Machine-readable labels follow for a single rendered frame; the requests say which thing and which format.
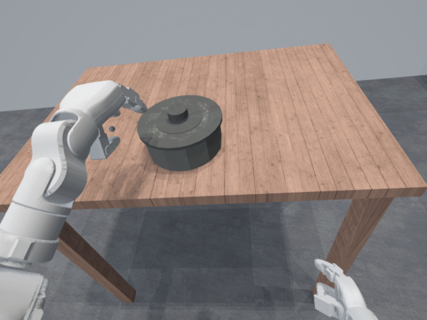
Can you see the table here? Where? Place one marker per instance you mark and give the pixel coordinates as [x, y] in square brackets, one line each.
[296, 126]

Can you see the left robot hand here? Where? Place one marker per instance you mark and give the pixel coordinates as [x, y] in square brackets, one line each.
[102, 100]

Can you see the pot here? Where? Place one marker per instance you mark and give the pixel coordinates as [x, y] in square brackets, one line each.
[187, 159]

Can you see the lid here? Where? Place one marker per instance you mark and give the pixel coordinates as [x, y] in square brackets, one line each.
[157, 131]

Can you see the knob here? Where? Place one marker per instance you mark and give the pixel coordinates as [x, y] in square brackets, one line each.
[177, 112]

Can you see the robot left upper arm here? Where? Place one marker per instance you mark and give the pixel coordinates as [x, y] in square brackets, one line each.
[22, 294]

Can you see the right robot forearm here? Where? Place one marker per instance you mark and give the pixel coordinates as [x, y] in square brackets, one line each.
[359, 313]

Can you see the left robot forearm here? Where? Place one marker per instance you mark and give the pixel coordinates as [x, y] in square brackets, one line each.
[54, 179]

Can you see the right robot hand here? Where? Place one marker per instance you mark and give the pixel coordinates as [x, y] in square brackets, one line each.
[346, 294]

